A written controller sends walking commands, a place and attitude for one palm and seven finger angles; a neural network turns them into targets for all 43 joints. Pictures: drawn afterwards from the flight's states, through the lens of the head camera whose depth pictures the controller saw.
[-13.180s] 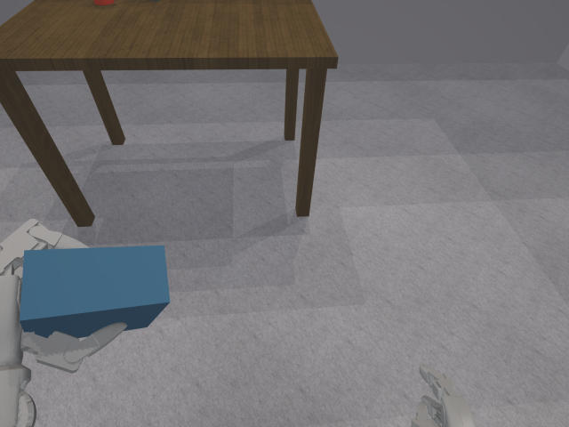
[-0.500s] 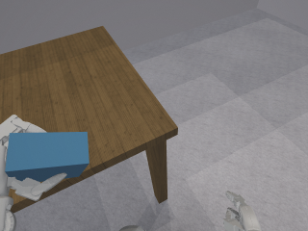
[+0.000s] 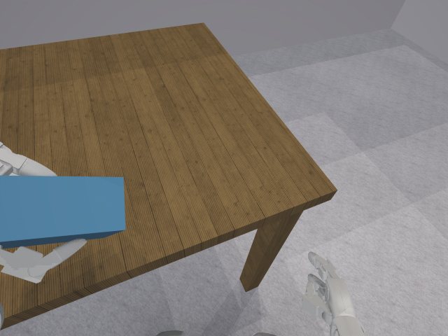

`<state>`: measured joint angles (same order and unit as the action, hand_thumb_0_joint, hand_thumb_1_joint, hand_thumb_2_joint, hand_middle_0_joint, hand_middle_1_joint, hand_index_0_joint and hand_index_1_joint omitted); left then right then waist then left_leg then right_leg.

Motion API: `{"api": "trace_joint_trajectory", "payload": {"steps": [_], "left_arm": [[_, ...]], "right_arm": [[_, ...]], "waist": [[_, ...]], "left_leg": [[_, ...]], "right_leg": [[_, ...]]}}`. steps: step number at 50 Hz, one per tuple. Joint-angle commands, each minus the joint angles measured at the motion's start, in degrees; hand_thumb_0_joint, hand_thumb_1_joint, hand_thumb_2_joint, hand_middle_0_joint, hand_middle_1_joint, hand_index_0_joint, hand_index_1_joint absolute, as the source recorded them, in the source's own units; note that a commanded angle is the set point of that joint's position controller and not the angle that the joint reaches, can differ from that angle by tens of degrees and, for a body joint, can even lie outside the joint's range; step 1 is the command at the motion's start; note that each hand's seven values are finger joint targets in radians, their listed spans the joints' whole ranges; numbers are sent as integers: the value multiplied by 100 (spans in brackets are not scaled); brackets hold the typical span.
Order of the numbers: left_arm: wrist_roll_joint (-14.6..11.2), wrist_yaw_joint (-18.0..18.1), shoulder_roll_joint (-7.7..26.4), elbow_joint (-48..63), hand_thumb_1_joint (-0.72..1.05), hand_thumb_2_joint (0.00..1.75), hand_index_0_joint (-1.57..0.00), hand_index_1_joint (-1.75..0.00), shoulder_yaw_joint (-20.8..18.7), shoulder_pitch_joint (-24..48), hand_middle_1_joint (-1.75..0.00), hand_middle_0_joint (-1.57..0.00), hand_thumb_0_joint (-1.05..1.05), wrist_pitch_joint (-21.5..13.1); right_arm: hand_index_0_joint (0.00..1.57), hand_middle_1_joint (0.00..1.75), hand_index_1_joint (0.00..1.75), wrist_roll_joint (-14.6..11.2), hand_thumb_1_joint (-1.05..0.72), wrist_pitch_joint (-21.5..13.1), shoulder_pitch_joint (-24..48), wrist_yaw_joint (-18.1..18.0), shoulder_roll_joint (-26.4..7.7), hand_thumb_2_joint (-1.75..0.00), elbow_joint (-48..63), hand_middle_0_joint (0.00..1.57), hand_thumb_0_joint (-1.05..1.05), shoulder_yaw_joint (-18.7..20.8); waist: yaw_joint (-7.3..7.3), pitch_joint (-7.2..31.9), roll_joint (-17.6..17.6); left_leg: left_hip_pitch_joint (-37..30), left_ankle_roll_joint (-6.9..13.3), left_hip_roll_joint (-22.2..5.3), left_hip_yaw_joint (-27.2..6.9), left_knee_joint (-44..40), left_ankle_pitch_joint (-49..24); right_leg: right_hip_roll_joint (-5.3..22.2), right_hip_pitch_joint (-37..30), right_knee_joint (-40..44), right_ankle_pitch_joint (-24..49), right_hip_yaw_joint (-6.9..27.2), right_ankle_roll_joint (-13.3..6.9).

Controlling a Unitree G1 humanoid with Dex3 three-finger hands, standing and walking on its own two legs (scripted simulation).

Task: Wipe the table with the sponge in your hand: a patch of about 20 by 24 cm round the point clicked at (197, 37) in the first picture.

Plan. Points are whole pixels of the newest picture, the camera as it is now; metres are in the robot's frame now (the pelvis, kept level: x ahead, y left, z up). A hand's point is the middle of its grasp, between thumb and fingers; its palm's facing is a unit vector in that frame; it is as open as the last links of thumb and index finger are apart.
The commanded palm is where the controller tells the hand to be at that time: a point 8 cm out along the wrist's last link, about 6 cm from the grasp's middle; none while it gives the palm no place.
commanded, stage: come to a stop and stand still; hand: left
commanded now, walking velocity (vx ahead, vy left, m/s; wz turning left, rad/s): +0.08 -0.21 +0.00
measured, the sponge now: (78, 212) +0.23 +0.21 +0.16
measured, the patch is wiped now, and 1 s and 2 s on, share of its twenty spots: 0.00 0.00 0.00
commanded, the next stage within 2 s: look again from close up in 1.78 s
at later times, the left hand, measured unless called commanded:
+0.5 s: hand out of the picture +0.23 +0.28 +0.20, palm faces +0.41 -0.78 -0.47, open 10.5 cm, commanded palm +0.13 +0.30 +0.19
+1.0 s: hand (1, 161) +0.27 +0.30 +0.20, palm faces +0.41 -0.84 -0.35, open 10.5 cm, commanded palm +0.20 +0.34 +0.19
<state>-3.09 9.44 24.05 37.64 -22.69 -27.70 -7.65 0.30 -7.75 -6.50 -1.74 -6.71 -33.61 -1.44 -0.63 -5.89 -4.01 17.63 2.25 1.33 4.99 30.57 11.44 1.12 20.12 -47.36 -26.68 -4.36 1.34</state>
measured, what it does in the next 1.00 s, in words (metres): steps on the spot: right foot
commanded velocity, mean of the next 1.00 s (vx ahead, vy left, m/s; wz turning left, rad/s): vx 0.01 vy -0.04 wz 0.00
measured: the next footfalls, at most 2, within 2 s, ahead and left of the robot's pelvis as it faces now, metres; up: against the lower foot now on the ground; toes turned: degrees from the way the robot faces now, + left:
right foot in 0.06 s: +0.05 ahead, -0.06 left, +0.00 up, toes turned +1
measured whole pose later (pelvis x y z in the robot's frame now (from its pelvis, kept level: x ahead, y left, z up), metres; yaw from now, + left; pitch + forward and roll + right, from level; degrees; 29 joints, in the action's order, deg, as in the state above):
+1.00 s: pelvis +0.05 +0.05 +0.01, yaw +1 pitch +1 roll -2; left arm -2.4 5.7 22.3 28.9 -22.7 -19.9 -13.6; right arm 0.2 -9.7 -10.0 -0.8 -10.2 -32.2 -2.4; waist -0.7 -1.5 -1.8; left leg 15.4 5.5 2.2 6.0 27.6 13.8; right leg -2.6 9.5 -24.3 -16.0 -1.1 -1.1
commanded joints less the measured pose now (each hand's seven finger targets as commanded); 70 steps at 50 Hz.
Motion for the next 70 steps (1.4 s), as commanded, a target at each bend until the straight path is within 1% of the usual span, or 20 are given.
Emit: {"api": "trace_joint_trajectory", "payload": {"steps": [1, 4, 8, 12, 15, 18, 21, 22, 23, 24, 26, 31, 35, 36, 41, 48, 52, 58, 64, 70], "left_arm": [[-119, 57, 737, 778, 10, 130, -120, -160, -615, 311, -160, -120, 0, -355], [-88, -32, 608, -31, 10, 130, -120, -160, -519, 418, -160, -120, 0, -146], [-28, -113, 247, -639, 10, 130, -120, -160, -61, 738, -160, -120, 0, 200], [0, -62, 294, -193, 10, 130, -120, -160, 201, 1682, -160, -120, 0, 174], [76, 14, 408, 251, 10, 130, -120, -160, 153, 1826, -160, -120, 0, 114], [171, 115, 654, 883, 10, 130, -120, -160, -144, 1637, -160, -120, 0, -49], [128, 153, 918, 942, 10, 130, -120, -160, -539, 839, -160, -120, 0, -169], [1124, 32, 5810, 2401, 10, 130, -120, -160, -3746, 7100, -160, -120, 0, -962], [431, -237, 2137, -1185, 10, 130, -120, -160, -1613, 3891, -160, -120, 0, -775], [127, -328, 1620, -1720, 10, 130, -120, -160, -1399, 1530, -160, -120, 0, -732], [-264, -555, 433, -1585, 10, 130, -120, -160, -500, 257, -160, -120, 0, -830], [-191, -523, 233, -354, 10, 130, -120, -160, 128, -90, -160, -120, 0, -873], [5, -373, 990, -105, 10, 130, -120, -160, -492, 1057, -160, -120, 0, -934], [76, -294, 1449, 233, 10, 130, -120, -160, -826, 1549, -160, -120, 0, -956], [68, -233, 1264, 527, 10, 130, -120, -160, -712, 2016, -160, -120, 0, -1035], [23, -343, 493, 170, 10, 130, -120, -160, -277, 505, -160, -120, 0, -892], [-35, -387, 417, -375, 10, 130, -120, -160, -324, 20, -160, -120, 0, -697], [-37, -326, 964, 612, 10, 130, -120, -160, -657, 614, -160, -120, 0, -722], [23, -220, 997, 1310, 10, 130, -120, -160, -524, 658, -160, -120, 0, -808], [-44, -225, 712, 117, 10, 130, -120, -160, -513, 241, -160, -120, 0, -633]], "right_arm": [[20, 30, 30, 23, -90, -302, 301, -122, -1017, -90, 649, 20, 0, 219], [20, 30, 30, 32, -90, -106, 255, -167, -1034, -90, 675, 20, 0, 177], [20, 30, 30, -11, -90, 97, 261, -162, -1112, -90, 745, 20, 0, 212], [20, 30, 30, -17, -90, 57, 434, -244, -1086, -90, 758, 20, 0, 119], [20, 30, 30, -38, -90, 37, 435, -262, -1180, -90, 851, 20, 0, 229], [20, 30, 30, 19, -90, -51, 490, -312, -1142, -90, 927, 20, 0, 210], [20, 30, 30, 57, -90, -121, 375, -305, -1059, -90, 924, 20, 0, 242], [20, 30, 30, 195, -90, -344, -766, -165, -1278, -90, 820, 20, 0, 179], [20, 30, 30, 35, -90, -267, -26, -134, -644, -90, 637, 20, 0, -58], [20, 30, 30, -10, -90, -286, -112, -139, -965, -90, 816, 20, 0, 284], [20, 30, 30, -261, -90, -252, -308, 86, -1187, -90, 976, 20, 0, 501], [20, 30, 30, -266, -90, -277, -8, 178, -1177, -90, 1089, 20, 0, 316], [20, 30, 30, -130, -90, -384, -123, -58, -1212, -90, 1087, 20, 0, 299], [20, 30, 30, -98, -90, -374, 17, -105, -1227, -90, 1031, 20, 0, 270], [20, 30, 30, -49, -90, -490, -5, -155, -1118, -90, 924, 20, 0, 204], [20, 30, 30, -43, -90, -428, -279, 67, -1158, -90, 923, 20, 0, 287], [20, 30, 30, -59, -90, -146, -283, 47, -1179, -90, 966, 20, 0, 290], [20, 30, 30, -42, -90, -63, -194, -81, -1141, -90, 1161, 20, 0, 307], [20, 30, 30, -37, -90, -247, -173, -66, -1140, -90, 1122, 20, 0, 338], [20, 30, 30, -100, -90, -133, -275, -119, -1188, -90, 1019, 20, 0, 356]], "waist": [[109, 1316, 1604], [89, 1023, 1077], [72, 657, 32], [53, 998, 496], [18, 899, 867], [-26, 762, 1863], [-61, 1020, 1668], [-50, -111, 82], [19, 1587, 385], [-289, 1319, 111], [-177, 1864, 1058], [-140, 1062, 644], [-49, 664, -291], [-46, 712, -39], [-66, 1251, 1478], [-15, 1794, 811], [21, 1510, 466], [8, 1646, 923], [-51, 1821, 1559], [-25, 1225, 876]], "left_leg": [[-603, 111, -1486, -1532, -1774, 742], [168, -171, -1235, -1450, -2023, 2300], [-297, -199, -858, -999, -1554, 1900], [-879, -172, -905, -1008, -1520, 759], [-560, -102, -990, -1208, -1852, 2010], [336, 6, -1141, -1670, -2470, 2930], [205, -43, -1015, -1535, -2139, 2059], [782, 216, -1131, -887, -436, -162], [-488, 221, -712, -979, 33, -894], [-567, -8, -596, -832, -35, -581], [-739, -7, -531, -570, -321, -7], [-575, 94, -798, -859, -1002, 1045], [-283, 72, -669, -991, -980, 1204], [-532, 61, -622, -934, -896, 1025], [-858, 92, -737, -1078, -1047, 215], [-1578, -120, -873, -988, -492, -3073], [-1414, -301, -944, -954, -590, -3394], [-1775, -350, -1031, -980, -612, -3879], [-1941, -405, -1081, -996, -655, -3619], [-784, -363, -1129, -1087, -1144, -1363]], "right_leg": [[-175, -881, 1927, 672, 236, -122], [-245, -1630, 2871, 1291, 449, -225], [-63, -609, 3484, 379, 1036, -367], [-49, -734, 3253, 1470, 907, -278], [-74, -805, 3219, 748, 947, -245], [-248, -1545, 2583, 1134, 711, -236], [-136, -1819, 2716, 1635, 692, -279], [280, 4, 3003, 1531, 1113, 327], [568, -127, 2875, 1408, 1226, -237], [442, -534, 3384, 1982, 1623, -76], [465, -1025, 2823, 1619, 1432, -151], [108, -372, 2872, 596, 1040, 21], [105, -202, 3156, 202, 1224, -168], [131, -37, 3178, 183, 1295, -231], [103, -763, 2538, 1649, 1105, -303], [45, -1035, 2257, 3005, 724, -265], [59, -920, 2294, 2840, 576, -256], [102, -957, 2259, 2256, 466, -275], [120, -990, 2143, 1641, 433, -334], [170, -1318, 2420, 1519, 499, -282]]}}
